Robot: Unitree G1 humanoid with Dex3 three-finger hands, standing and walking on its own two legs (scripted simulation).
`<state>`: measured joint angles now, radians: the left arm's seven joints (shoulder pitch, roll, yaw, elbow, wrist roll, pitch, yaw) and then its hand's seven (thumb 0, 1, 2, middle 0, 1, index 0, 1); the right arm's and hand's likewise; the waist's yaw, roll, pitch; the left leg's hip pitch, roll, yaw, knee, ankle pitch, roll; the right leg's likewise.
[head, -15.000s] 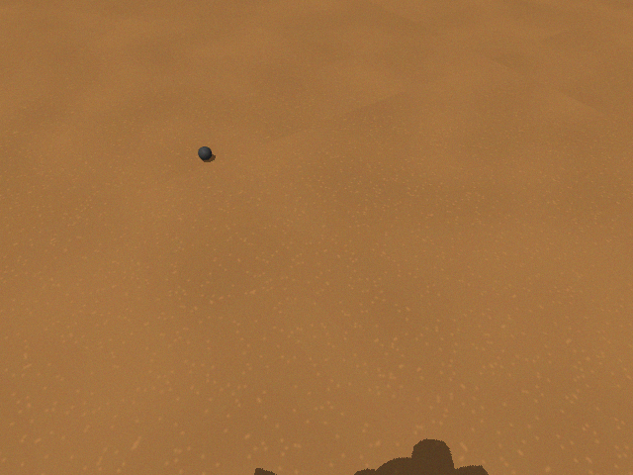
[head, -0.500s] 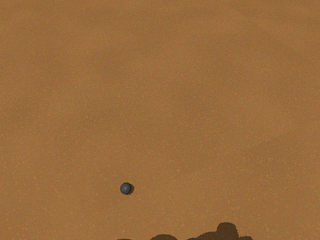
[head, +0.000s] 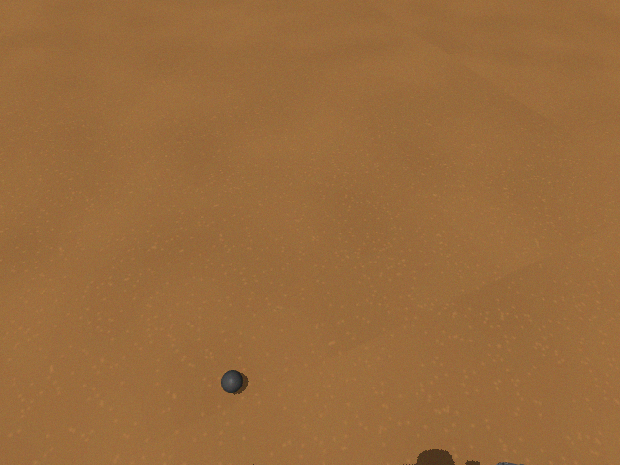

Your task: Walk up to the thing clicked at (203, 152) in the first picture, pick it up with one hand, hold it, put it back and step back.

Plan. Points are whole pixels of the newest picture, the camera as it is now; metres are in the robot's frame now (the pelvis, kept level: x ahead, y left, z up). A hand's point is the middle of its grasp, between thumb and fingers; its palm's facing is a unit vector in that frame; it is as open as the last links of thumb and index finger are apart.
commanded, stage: stand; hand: left
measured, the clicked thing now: (232, 381) +0.47 +0.21 -0.75
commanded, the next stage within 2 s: none
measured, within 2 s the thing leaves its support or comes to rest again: neither
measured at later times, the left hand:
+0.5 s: hand out of the picture +0.10 +0.25 -0.15, palm faces -0.03 -0.94 -0.34, open 7.4 cm
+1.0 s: hand out of the picture +0.09 +0.25 -0.16, palm faces -0.04 -0.94 -0.34, open 7.4 cm
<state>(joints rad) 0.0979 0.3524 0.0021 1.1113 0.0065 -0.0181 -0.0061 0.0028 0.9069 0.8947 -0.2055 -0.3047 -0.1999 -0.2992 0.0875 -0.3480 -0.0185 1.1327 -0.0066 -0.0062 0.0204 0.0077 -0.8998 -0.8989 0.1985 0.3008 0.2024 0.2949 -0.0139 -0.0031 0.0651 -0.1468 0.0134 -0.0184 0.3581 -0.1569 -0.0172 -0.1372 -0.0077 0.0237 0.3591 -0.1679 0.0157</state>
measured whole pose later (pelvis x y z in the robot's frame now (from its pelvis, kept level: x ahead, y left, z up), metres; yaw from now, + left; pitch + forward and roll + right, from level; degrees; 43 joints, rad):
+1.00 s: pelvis +0.02 +0.00 +0.00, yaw +0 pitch -2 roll +0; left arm 0.11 0.35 -0.01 1.13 0.01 -0.01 0.00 0.00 0.91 0.89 -0.20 -0.30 -0.20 -0.30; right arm 0.08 -0.35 0.00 1.16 0.00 0.00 0.01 0.01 -0.90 -0.90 0.20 0.30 0.20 0.29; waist -0.01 0.00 0.06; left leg -0.12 0.01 -0.02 0.32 -0.17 -0.01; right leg -0.11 -0.01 0.03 0.33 -0.18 0.02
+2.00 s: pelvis +0.03 -0.01 +0.00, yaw +0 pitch -3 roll +0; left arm 0.12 0.35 0.00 1.13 0.01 -0.01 0.00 0.00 0.91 0.89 -0.21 -0.30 -0.20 -0.30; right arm 0.10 -0.35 0.00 1.13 0.00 0.00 0.01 0.01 -0.90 -0.90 0.20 0.30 0.20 0.29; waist -0.01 0.01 0.06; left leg -0.10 0.02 -0.02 0.32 -0.17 -0.03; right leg -0.09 0.00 0.02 0.33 -0.19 0.01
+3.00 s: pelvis +0.07 -0.07 +0.00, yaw +1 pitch -3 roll +0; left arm 0.09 0.36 0.03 1.09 0.00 -0.01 0.01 0.00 0.91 0.89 -0.20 -0.30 -0.20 -0.30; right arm 0.07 -0.35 0.00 1.06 -0.01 -0.01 0.00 0.01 -0.90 -0.90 0.20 0.30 0.20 0.30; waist 0.01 0.02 0.06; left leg -0.10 0.00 -0.01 0.36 -0.21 0.00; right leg -0.02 0.03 -0.03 0.31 -0.24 -0.03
